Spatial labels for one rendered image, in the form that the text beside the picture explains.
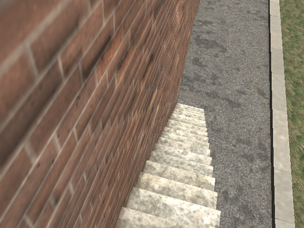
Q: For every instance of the stairs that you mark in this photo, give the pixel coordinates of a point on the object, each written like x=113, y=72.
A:
x=176, y=187

